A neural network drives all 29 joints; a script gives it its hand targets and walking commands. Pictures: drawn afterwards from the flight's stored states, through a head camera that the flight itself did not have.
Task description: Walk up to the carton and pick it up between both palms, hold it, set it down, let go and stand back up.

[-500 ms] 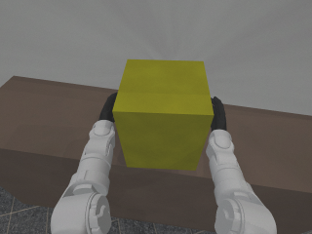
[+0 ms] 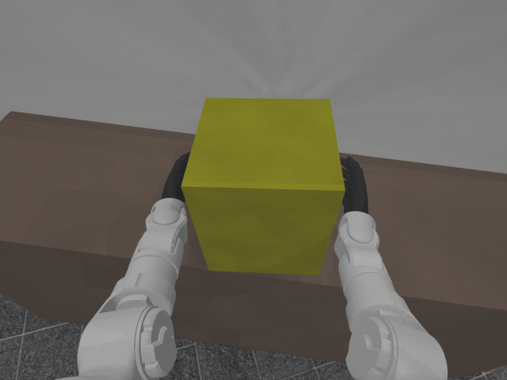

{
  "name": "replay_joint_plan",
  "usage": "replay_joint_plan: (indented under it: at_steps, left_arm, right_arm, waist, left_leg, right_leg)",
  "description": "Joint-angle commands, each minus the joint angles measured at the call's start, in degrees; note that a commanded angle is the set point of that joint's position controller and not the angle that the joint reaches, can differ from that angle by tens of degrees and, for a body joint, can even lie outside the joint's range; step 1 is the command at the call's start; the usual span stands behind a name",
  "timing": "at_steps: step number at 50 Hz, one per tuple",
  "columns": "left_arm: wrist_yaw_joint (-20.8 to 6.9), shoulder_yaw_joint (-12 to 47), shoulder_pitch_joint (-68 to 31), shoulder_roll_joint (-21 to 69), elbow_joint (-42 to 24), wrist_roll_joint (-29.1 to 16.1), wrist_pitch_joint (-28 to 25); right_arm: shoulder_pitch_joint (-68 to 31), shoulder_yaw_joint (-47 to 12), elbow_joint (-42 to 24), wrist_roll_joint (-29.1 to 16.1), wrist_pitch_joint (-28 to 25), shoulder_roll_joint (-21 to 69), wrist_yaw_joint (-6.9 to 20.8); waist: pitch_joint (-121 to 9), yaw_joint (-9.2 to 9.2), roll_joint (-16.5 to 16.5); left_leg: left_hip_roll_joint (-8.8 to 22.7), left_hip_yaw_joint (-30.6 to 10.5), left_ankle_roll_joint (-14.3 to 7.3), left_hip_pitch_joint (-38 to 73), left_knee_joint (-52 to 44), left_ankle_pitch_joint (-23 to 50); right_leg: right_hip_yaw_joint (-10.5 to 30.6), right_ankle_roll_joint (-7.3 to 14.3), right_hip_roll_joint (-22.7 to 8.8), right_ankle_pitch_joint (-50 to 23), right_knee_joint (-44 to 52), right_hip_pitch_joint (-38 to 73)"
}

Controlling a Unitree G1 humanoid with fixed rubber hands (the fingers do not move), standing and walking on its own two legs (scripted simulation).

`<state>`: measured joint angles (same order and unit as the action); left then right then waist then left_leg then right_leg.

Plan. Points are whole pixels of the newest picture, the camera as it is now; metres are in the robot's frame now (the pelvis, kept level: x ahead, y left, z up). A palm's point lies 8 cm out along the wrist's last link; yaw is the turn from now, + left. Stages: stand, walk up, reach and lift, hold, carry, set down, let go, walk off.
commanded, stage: set down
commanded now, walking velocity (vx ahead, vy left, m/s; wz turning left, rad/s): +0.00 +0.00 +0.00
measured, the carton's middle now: (265, 190) +0.44 +0.00 +0.04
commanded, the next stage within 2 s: none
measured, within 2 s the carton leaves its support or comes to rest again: rests again in 0.80 s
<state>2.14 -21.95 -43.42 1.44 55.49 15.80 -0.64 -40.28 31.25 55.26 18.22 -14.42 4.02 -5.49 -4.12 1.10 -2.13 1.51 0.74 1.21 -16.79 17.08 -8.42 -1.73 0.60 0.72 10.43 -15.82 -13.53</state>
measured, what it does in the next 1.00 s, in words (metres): stands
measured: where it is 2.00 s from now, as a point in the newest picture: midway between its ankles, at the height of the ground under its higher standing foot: outside the picture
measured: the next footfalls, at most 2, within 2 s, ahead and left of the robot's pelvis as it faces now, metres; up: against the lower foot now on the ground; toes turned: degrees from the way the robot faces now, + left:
none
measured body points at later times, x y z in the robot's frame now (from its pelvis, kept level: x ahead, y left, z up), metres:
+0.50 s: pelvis +0.00 +0.00 +0.00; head +0.08 +0.01 +0.44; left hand +0.43 +0.15 +0.02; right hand +0.42 -0.15 +0.04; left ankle -0.01 +0.13 -0.75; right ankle -0.04 -0.11 -0.75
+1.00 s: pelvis +0.00 +0.01 -0.01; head +0.10 +0.01 +0.43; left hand +0.45 +0.15 +0.02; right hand +0.43 -0.16 +0.02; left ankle -0.01 +0.13 -0.75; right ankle -0.04 -0.11 -0.75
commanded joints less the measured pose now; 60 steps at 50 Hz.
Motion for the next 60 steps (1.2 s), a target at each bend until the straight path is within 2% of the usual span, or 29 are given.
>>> replay_joint_plan:
  at_steps: [1, 8, 15, 16, 19, 25, 31, 37, 41, 45, 50, 60]
  left_arm:
    - [-5.5, 15.3, -45.5, 29.9, -9.1, -0.5, -8.2]
    - [-5.2, 13.3, -47.1, 28.5, -5.4, -0.2, -11.1]
    - [-5.2, 11.7, -49.0, 27.3, -1.5, -0.1, -13.5]
    - [-5.4, 9.7, -47.9, 26.7, 2.4, 0.8, -13.6]
    - [-6.1, 7.4, -48.1, 25.1, 4.9, 1.4, -14.5]
    - [-5.4, 7.5, -49.7, 24.8, 6.2, 1.4, -15.8]
    - [-4.8, 6.4, -48.5, 24.9, 8.6, 2.4, -15.7]
    - [-4.3, 5.2, -47.8, 24.2, 10.2, 3.0, -15.5]
    - [-4.2, 4.6, -47.2, 23.7, 11.5, 2.9, -15.6]
    - [-4.2, 3.3, -46.1, 22.6, 13.8, 3.3, -15.8]
    - [-4.5, 2.7, -46.7, 20.9, 15.0, 2.9, -16.2]
    - [-4.7, 0.9, -47.9, 20.2, 15.5, 4.2, -16.2]
  right_arm:
    - [-43.3, -20.5, -4.7, 4.4, -5.4, 30.1, 9.3]
    - [-43.6, -19.5, -2.9, 6.0, -6.3, 31.0, 9.5]
    - [-43.9, -17.4, -0.5, 7.9, -7.0, 31.2, 9.6]
    - [-45.2, -16.8, -0.4, 8.8, -7.1, 31.6, 10.0]
    - [-45.4, -14.5, -0.1, 10.8, -6.9, 31.9, 10.4]
    - [-44.7, -11.4, 2.8, 12.6, -7.2, 30.5, 11.0]
    - [-44.3, -8.6, 5.8, 13.5, -7.2, 28.3, 11.8]
    - [-45.0, -6.7, 7.2, 14.0, -7.2, 26.8, 12.6]
    - [-45.4, -6.1, 7.0, 14.3, -7.2, 26.2, 12.9]
    - [-46.2, -6.2, 5.6, 14.8, -7.1, 26.1, 13.2]
    - [-45.8, -5.9, 5.1, 15.6, -6.2, 25.9, 13.1]
    - [-45.2, -3.5, 5.6, 16.8, -5.2, 25.9, 13.3]
  waist:
    - [-44.5, 0.52, 2.4]
    - [-47.2, 1.17, 1.3]
    - [-48.6, 1.01, 0.4]
    - [-46.7, 1.7, -0.7]
    - [-45.4, 1.64, -1.9]
    - [-48.3, 0.33, 0.3]
    - [-47.8, 0.38, 2.6]
    - [-47.9, 0.63, 2.5]
    - [-48.3, 1.02, 2.1]
    - [-48.5, 1.79, 0.2]
    - [-47.6, 1.24, -0.8]
    - [-46.7, 0.89, 0.5]
  left_leg:
    - [0.1, 5.2, 1.6, 15.3, 4.6, 31.5]
    - [0.0, 5.6, 0.7, 10.2, 3.7, 28.3]
    - [0.1, 6.0, 0.3, 6.8, 3.2, 25.6]
    - [-0.4, 6.7, -0.1, 2.4, 3.2, 22.3]
    - [-0.8, 7.1, -1.4, -4.9, 0.7, 14.6]
    - [-0.1, 6.8, -0.1, 0.5, 3.3, 19.9]
    - [0.7, 6.4, 0.9, 5.3, 6.0, 25.4]
    - [1.2, 6.3, 1.0, 6.6, 7.3, 27.3]
    - [1.2, 6.2, 0.6, 5.3, 7.5, 27.0]
    - [0.9, 6.5, -0.3, 0.5, 6.5, 23.0]
    - [0.5, 6.6, -1.1, -2.7, 5.2, 19.1]
    - [0.6, 6.8, -0.8, -1.1, 5.3, 19.5]
  right_leg:
    - [-3.6, -3.5, -0.6, -40.8, -5.6, 16.0]
    - [-2.8, -4.0, -1.4, -43.1, -7.3, 17.6]
    - [-2.3, -4.2, -1.6, -42.8, -8.3, 17.0]
    - [-2.4, -4.2, -1.9, -43.2, -8.4, 19.6]
    - [-1.5, -4.8, -3.0, -44.3, -10.1, 24.7]
    - [-2.8, -3.9, -2.1, -41.7, -9.9, 17.0]
    - [-4.0, -2.8, -1.2, -37.3, -8.8, 8.8]
    - [-4.4, -2.4, -0.6, -34.6, -8.4, 4.7]
    - [-4.3, -2.5, -0.7, -34.8, -8.7, 4.7]
    - [-3.7, -2.9, -1.1, -35.9, -9.6, 8.2]
    - [-3.1, -3.6, -1.7, -37.0, -10.4, 10.5]
    - [-3.2, -3.6, -1.7, -34.5, -9.8, 7.6]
